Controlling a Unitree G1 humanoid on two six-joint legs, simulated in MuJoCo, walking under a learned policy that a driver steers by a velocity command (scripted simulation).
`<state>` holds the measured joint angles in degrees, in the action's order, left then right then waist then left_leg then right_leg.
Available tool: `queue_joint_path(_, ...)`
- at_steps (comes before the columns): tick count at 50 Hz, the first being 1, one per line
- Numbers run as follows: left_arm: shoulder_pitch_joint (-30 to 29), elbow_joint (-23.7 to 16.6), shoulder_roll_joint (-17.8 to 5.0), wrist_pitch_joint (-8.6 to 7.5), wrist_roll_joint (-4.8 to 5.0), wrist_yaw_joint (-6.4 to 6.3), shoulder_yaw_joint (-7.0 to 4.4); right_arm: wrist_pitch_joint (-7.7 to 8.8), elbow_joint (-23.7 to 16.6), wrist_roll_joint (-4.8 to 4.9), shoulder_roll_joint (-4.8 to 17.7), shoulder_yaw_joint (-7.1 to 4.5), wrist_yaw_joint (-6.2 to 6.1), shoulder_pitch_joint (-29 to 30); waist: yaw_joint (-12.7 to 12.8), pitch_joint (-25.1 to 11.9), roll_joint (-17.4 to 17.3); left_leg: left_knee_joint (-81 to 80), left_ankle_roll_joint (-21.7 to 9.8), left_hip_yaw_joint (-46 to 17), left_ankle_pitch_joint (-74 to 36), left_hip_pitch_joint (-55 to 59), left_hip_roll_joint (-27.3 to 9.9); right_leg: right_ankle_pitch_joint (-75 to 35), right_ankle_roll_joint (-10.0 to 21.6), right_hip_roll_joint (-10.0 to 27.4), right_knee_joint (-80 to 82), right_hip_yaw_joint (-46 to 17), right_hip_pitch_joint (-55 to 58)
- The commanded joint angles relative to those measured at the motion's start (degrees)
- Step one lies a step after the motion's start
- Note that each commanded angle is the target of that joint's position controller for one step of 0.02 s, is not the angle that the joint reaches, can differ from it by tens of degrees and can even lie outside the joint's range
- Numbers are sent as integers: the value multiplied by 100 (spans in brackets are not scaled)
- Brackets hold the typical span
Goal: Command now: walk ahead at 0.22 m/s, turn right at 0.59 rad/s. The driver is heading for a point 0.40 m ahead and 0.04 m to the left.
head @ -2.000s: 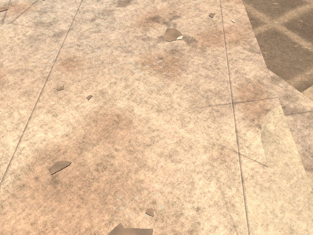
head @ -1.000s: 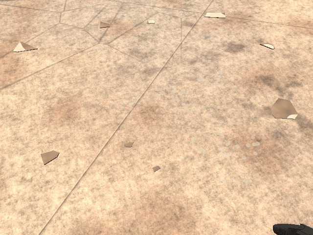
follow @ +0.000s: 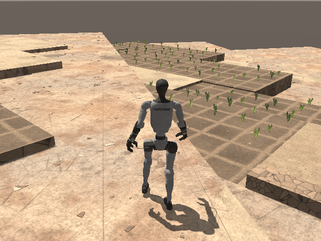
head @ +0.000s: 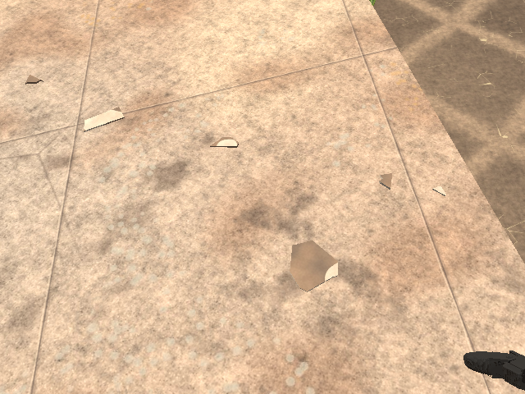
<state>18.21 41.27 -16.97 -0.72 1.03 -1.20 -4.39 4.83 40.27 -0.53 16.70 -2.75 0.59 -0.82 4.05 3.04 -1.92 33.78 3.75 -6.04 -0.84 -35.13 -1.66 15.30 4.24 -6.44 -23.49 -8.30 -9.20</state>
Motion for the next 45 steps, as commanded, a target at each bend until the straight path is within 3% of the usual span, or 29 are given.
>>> queue_joint_path(1,-47,-331,-887,35,16,-97,-262,59,-374,24,610,-185,34,81,-221,-595,818,-461,-89,109,-62,1068,369,-2420,496,1174,-129,-1132,-156)
queue_joint_path(3,-329,-458,-792,61,7,-130,-242,118,-281,-12,729,-254,29,-317,-480,-700,916,-837,-279,106,-110,1469,289,-2280,333,1091,-730,-1392,1)
queue_joint_path(4,-390,-546,-612,51,-7,-120,-187,158,-247,-88,836,-288,-6,-602,-619,-964,748,-1130,-473,36,-864,2178,-5,-2009,125,767,-1383,-1248,-138)
queue_joint_path(5,-223,-674,-276,40,-121,-113,-71,145,-272,-183,1128,-326,-68,-996,-649,-1654,-156,-853,-851,-923,-2791,3555,-1158,-9,-162,285,-2866,-693,-868)
queue_joint_path(6,1031,-633,-212,46,-10,-76,-27,23,-212,-234,1239,-339,-56,-1087,-100,-2362,-1595,-854,-2046,-2869,-3242,4874,-2532,2927,-454,-274,-4202,-332,-2207)
queue_joint_path(7,1184,-408,-865,111,22,-69,-153,-71,-313,-38,895,-297,-52,-856,-149,-2238,-1037,-1061,-2080,-3113,-1599,4485,-2495,2423,-650,283,-4871,-331,-2527)
queue_joint_path(8,485,-457,-1146,213,49,-89,-253,-142,-429,-18,549,-196,-87,-655,-378,-1585,-599,-1173,-1808,-2205,-761,3940,-2037,1955,-787,453,-5097,-111,-2718)
queue_joint_path(9,168,-491,-1129,325,44,-136,-275,-231,-435,-59,458,-143,-104,-433,-356,-1257,-295,-1339,-1618,-1654,-88,3357,-1716,1616,-857,600,-5035,52,-2684)
queue_joint_path(10,-1,-573,-1098,409,12,-163,-289,-290,-432,-53,452,-128,-122,-236,-324,-896,-342,-1514,-1587,-1292,287,2789,-1527,1400,-893,725,-4928,122,-2616)
queue_joint_path(12,36,-631,-762,470,25,-146,-220,-328,-360,-125,599,-172,-169,-146,-244,-624,-625,-1842,-1562,-528,336,2071,-1165,1064,-900,758,-4525,440,-2136)
queue_joint_path(15,-170,-750,-557,428,-19,-130,-150,-339,-247,-87,665,-221,-213,-273,-364,-819,-593,-1899,-1794,-197,-138,2412,-1358,881,-899,910,-3835,560,-2093)
queue_joint_path(21,-553,-907,-533,412,-48,32,-82,-466,-122,7,926,-314,-168,-239,-489,-889,-588,-1908,-1786,287,135,2368,-1515,518,-699,988,-2417,825,-1286)
queue_joint_path(23,-498,-867,-461,398,-95,68,-57,-494,14,96,939,-289,-99,-341,-431,-872,-514,-1723,-1734,249,200,2412,-1491,483,-558,830,-1657,893,-907)
queue_joint_path(24,-287,-746,-396,381,-118,89,-46,-506,74,156,875,-247,-69,-282,-280,-883,-475,-1524,-1613,306,256,2306,-1396,102,-445,734,-926,967,-473)
queue_joint_path(25,-77,-613,-379,364,-155,100,-41,-501,166,207,671,-161,-37,-306,-153,-872,-417,-1288,-1354,413,472,1987,-1229,-422,-299,680,-96,956,174)
queue_joint_path(26,-20,-594,-522,357,-205,71,-41,-454,290,160,291,-17,40,-584,-223,-936,-21,-924,-816,642,1079,1484,-912,-1067,-114,1140,410,349,913)
queue_joint_path(27,-177,-713,-909,372,-254,-18,-51,-386,237,-151,-86,128,161,-888,-632,-1125,1433,143,-223,1160,2873,871,-323,-2672,291,2461,315,-989,1333)
queue_joint_path(28,-540,-740,-781,294,-395,16,-6,-415,247,-35,279,7,99,-659,-401,-941,1535,547,-57,726,3371,1111,-250,-1740,994,2745,590,-1010,-12)
queue_joint_path(29,-926,-773,-660,182,-442,56,16,-469,288,85,631,-84,46,-514,-422,-607,1238,925,-14,606,3041,1296,-258,-1169,916,2353,718,-616,-337)
queue_joint_path(30,-1088,-689,-662,88,-416,56,-1,-521,360,128,694,-145,-2,-562,-442,-471,1282,1229,10,615,2809,1133,-154,-1171,752,2138,705,-298,-354)
queue_joint_path(32,-1127,-589,-729,6,-297,5,-33,-641,512,115,864,-271,-108,-819,-427,-375,1250,2048,108,428,2783,854,-105,-2094,737,2148,551,-37,-208)
queue_joint_path(35,-1028,-491,-629,52,-208,-98,-40,-675,470,219,706,-305,-160,-906,-385,-472,993,2629,183,386,2845,377,-38,-2878,881,2297,353,158,338)
queue_joint_path(39,-1144,-422,-631,160,-209,-168,-100,-743,270,192,410,-203,-122,-686,-260,-602,928,1846,218,647,2726,588,-168,-2834,924,2383,247,389,574)
queue_joint_path(42,-1193,-346,-769,208,-186,-145,-176,-773,135,191,467,-200,-37,-713,-253,-718,983,1318,99,872,2647,991,-131,-3070,979,2535,168,444,567)
queue_joint_path(45,-1338,-273,-874,216,-70,-135,-228,-798,100,186,521,-233,56,-950,-431,-733,1006,504,-166,1071,2227,1458,-47,-2970,794,2585,-94,594,461)
